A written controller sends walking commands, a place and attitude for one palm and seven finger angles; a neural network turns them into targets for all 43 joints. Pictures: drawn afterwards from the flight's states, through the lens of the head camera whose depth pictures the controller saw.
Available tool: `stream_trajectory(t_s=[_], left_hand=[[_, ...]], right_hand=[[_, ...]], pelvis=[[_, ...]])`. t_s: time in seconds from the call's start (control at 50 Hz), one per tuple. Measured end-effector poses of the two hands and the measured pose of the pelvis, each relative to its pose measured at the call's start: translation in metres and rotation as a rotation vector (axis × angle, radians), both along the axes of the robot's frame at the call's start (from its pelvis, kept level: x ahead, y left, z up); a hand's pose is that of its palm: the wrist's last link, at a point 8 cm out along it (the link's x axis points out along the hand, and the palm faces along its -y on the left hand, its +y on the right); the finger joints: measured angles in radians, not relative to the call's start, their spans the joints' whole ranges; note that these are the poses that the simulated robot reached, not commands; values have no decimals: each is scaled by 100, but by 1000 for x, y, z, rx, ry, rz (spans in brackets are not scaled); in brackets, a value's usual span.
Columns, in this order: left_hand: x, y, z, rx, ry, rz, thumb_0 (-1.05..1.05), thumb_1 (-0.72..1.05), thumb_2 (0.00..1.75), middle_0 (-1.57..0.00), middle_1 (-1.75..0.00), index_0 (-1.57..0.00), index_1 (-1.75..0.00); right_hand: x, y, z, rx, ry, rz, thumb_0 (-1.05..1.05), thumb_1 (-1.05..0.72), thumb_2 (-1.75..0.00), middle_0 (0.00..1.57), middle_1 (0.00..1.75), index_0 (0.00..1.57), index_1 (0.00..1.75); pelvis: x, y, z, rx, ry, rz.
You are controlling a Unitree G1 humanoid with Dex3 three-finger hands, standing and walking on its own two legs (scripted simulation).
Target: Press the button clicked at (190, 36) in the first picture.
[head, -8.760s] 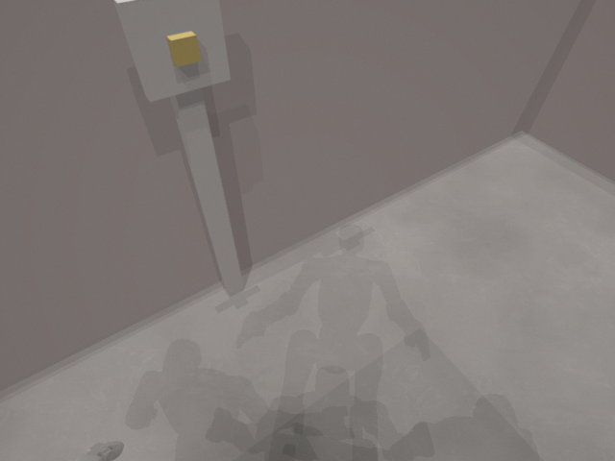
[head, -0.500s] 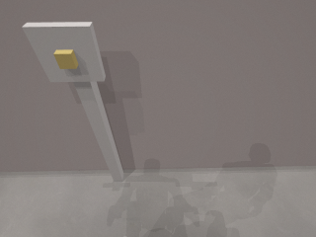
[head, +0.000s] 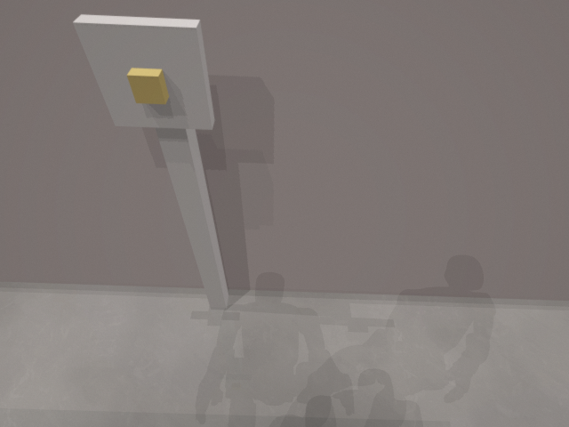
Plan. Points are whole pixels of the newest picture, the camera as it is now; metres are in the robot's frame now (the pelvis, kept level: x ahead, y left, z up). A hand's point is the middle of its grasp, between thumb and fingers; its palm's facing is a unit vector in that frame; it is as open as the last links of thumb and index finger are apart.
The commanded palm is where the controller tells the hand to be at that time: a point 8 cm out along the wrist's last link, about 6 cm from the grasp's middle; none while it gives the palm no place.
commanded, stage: come to a stop and stand still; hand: left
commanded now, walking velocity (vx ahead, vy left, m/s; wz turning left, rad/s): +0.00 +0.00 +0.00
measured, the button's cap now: (149, 85) +0.57 +0.27 +0.17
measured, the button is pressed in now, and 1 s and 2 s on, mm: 0 0 0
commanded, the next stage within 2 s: look again from close up in 0.44 s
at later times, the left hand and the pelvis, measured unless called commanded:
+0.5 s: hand out of the picture -0.01 +0.21 -0.17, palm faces +0.00 -0.98 -0.19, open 7.4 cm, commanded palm none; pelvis -0.02 +0.03 +0.01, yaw -1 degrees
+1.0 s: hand out of the picture -0.02 +0.16 -0.17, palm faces +0.01 -0.99 -0.15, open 7.3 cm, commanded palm none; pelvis -0.02 +0.01 +0.01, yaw -2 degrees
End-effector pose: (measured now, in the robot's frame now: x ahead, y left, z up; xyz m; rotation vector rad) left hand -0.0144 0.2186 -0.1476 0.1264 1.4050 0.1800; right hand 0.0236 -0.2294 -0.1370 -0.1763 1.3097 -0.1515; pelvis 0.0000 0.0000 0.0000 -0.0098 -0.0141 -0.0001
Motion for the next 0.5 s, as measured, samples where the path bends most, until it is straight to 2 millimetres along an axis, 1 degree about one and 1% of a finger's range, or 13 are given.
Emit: stream_trajectory(t_s=[0.12,0.22,0.28,0.36,0.5], left_hand=[[11,25,-2,-4,-75,-21,0,91,90,-20,-30,-20,-30],[17,40,2,0,-110,-45,0,91,90,-20,-30,-20,-30],[16,46,5,4,-113,-55,0,91,90,-20,-30,-20,-30],[11,49,6,6,-98,-60,0,91,90,-19,-30,-20,-30],[-1,45,6,-1,-50,-61,0,91,90,-19,-30,-20,-30]], right_hand=[[17,15,10,-21,-104,16,1,-94,-90,20,30,20,30],[18,26,17,-19,-146,22,0,-93,-90,20,30,20,30],[12,29,18,-18,-141,18,0,-93,-90,20,30,20,30],[-2,30,17,-18,-104,8,0,-92,-90,20,30,20,30],[-31,30,11,-7,-13,-16,0,-91,-90,20,30,20,30]], pelvis=[[-9,19,0,-7,-29,-10],[-14,29,3,-3,-27,-17],[-16,32,4,0,-23,-21],[-18,34,6,2,-20,-23],[-18,33,7,4,-20,-24]])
